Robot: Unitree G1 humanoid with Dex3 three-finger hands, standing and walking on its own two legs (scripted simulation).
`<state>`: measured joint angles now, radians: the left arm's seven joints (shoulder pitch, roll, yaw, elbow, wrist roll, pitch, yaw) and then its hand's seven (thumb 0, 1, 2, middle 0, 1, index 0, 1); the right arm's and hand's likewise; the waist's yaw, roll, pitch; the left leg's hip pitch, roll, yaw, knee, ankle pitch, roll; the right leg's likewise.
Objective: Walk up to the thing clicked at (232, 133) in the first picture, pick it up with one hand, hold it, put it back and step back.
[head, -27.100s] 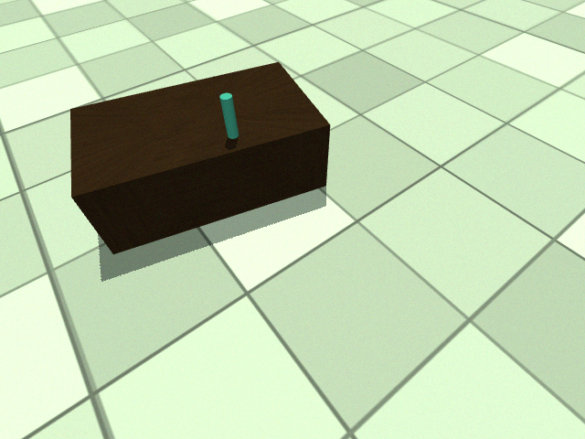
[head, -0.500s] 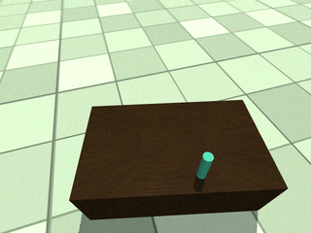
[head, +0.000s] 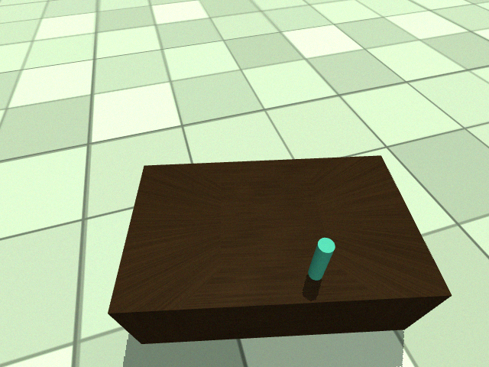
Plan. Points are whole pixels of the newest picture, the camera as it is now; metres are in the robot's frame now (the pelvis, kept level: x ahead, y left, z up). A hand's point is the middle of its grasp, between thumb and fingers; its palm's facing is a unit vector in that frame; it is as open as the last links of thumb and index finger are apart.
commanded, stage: stand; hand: right
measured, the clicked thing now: (320, 260) +0.45 -0.19 -0.33
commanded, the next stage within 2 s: step back in 1.20 s
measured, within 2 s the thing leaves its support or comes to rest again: neither
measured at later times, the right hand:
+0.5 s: hand out of the picture +0.07 -0.25 -0.16, palm faces -0.02 +0.94 -0.34, open 7.4 cm
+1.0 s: hand out of the picture +0.08 -0.26 -0.16, palm faces -0.02 +0.94 -0.34, open 7.4 cm
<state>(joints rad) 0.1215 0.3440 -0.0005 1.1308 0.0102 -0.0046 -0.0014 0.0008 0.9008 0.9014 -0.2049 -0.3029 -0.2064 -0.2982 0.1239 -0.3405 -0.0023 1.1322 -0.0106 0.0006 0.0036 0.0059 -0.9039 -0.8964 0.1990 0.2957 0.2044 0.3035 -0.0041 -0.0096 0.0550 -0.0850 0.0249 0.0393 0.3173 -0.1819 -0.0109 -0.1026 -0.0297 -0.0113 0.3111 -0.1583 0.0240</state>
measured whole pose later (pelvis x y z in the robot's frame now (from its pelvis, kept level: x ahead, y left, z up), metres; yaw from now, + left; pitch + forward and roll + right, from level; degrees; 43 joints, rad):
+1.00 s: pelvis +0.01 +0.00 +0.00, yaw +0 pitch -3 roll +0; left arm 0.11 0.35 0.00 1.13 0.01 -0.01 0.00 0.00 0.90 0.90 -0.20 -0.30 -0.21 -0.30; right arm 0.11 -0.35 0.00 1.13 -0.01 -0.01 0.00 0.01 -0.90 -0.90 0.20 0.30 0.20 0.30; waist 0.00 0.00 0.05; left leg -0.07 0.03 0.04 0.30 -0.18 -0.02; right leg -0.10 -0.03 -0.01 0.32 -0.17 0.02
